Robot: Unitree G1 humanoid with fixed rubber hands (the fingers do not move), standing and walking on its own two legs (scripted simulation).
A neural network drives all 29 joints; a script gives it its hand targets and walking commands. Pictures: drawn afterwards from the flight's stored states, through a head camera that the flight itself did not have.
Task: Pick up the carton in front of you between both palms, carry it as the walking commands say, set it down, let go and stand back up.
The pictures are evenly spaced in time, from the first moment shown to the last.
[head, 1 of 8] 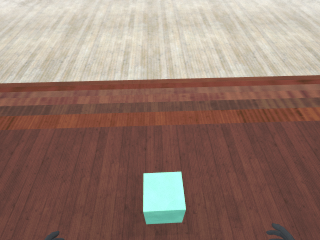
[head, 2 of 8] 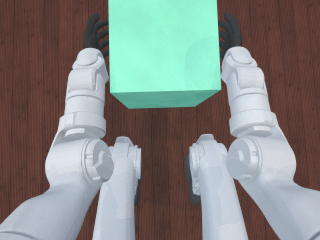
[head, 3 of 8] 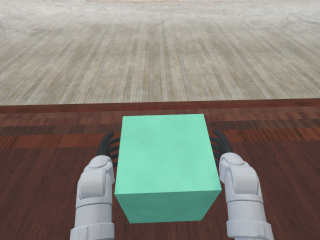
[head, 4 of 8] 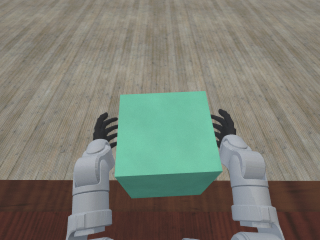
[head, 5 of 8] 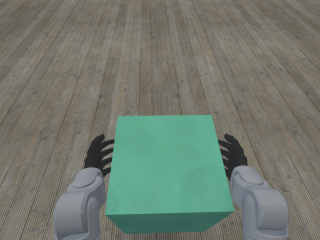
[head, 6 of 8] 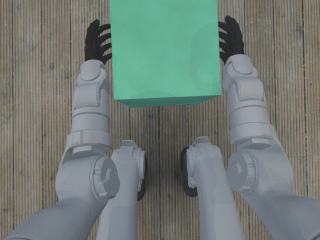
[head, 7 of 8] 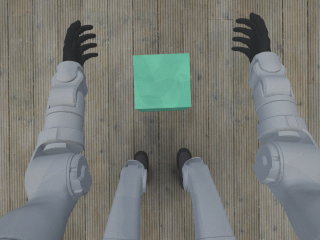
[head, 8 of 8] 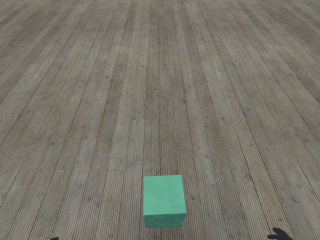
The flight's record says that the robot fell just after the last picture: no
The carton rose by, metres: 0.68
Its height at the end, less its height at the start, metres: -0.97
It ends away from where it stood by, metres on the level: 4.22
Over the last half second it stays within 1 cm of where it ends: yes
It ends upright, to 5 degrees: yes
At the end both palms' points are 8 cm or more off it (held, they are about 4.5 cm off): yes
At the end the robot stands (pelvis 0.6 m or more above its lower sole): yes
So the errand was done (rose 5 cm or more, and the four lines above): yes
